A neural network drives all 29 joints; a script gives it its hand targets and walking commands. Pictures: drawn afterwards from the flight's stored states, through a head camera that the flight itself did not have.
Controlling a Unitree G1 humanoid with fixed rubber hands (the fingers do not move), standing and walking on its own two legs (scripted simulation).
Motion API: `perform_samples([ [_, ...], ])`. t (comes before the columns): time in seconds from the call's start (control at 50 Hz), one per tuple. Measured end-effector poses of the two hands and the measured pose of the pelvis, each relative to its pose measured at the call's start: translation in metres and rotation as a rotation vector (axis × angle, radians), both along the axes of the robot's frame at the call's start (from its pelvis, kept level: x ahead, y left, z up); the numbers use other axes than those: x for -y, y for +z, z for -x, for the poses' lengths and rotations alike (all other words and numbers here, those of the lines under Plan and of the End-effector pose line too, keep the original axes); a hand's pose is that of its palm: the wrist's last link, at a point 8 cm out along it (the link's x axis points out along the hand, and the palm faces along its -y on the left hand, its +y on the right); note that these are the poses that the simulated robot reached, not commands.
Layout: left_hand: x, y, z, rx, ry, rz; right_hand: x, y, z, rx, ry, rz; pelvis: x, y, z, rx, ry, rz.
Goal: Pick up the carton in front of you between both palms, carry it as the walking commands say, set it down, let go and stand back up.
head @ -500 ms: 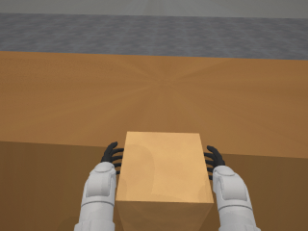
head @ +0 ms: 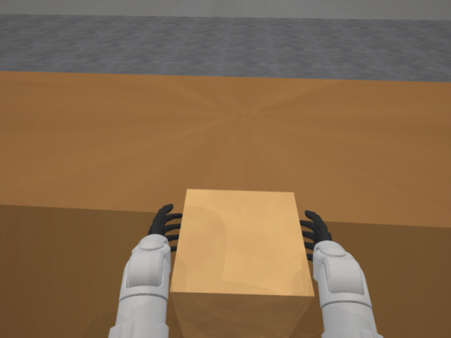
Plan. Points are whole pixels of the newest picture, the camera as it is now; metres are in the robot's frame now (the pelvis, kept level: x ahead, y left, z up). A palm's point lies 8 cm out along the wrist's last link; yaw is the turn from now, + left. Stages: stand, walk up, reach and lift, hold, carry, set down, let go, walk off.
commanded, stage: hold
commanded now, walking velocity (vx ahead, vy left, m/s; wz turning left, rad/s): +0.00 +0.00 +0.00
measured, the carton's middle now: (237, 268) +0.29 +0.00 -0.03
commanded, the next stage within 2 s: carry in 0.46 s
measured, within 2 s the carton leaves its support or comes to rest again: neither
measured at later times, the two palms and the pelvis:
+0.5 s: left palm (157, 244) +0.29 +0.15 +0.06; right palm (321, 251) +0.28 -0.15 +0.05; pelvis +0.00 +0.00 +0.00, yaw +0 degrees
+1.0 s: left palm (170, 191) +0.41 +0.14 +0.08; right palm (314, 199) +0.39 -0.16 +0.07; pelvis +0.16 +0.00 -0.02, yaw -4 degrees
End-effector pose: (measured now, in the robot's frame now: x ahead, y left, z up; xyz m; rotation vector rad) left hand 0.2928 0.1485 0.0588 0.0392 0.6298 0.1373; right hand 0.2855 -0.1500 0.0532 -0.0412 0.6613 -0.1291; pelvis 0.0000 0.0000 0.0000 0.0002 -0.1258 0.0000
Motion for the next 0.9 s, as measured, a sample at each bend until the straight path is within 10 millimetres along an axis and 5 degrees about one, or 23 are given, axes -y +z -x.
perform_samples([
  [0.6, -0.001, 0.005, -0.008, 0.037, 0.005, 0.013, -0.001, 0.005, -0.007, 0.033, -0.011, -0.007, -0.001, -0.006, -0.01, -0.116, -0.01, 0.003],
  [0.72, 0.001, 0.019, -0.034, 0.081, 0.008, 0.055, 0.001, 0.02, -0.027, 0.079, -0.048, -0.029, -0.005, -0.013, -0.038, -0.166, -0.056, -0.004],
  [0.9, 0.016, 0.031, -0.084, 0.068, 0.002, 0.087, 0.016, 0.035, -0.072, 0.067, -0.096, -0.063, 0.007, -0.014, -0.111, -0.222, -0.013, 0.002],
])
